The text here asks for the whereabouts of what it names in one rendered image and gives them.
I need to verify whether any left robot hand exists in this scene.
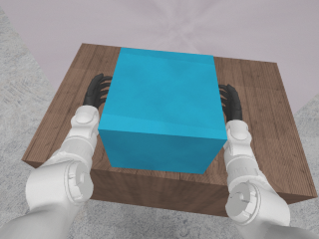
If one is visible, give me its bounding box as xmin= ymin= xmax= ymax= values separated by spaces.
xmin=83 ymin=73 xmax=113 ymax=110

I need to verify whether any right robot hand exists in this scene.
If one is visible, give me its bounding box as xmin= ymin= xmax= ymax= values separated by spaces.
xmin=218 ymin=84 xmax=243 ymax=122

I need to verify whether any right robot forearm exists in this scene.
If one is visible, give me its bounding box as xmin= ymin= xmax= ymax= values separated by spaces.
xmin=223 ymin=119 xmax=279 ymax=196

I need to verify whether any left robot upper arm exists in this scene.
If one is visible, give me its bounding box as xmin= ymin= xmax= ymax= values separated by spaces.
xmin=0 ymin=159 xmax=94 ymax=239

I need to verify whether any carton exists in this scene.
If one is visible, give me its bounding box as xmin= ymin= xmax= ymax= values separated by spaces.
xmin=98 ymin=47 xmax=227 ymax=174

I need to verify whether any left robot forearm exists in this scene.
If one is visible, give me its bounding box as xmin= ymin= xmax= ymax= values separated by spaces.
xmin=25 ymin=105 xmax=100 ymax=206

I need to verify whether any pedestal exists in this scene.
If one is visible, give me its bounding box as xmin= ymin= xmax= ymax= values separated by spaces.
xmin=21 ymin=43 xmax=318 ymax=218

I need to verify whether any right robot upper arm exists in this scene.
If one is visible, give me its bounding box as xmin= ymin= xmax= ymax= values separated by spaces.
xmin=225 ymin=182 xmax=319 ymax=239

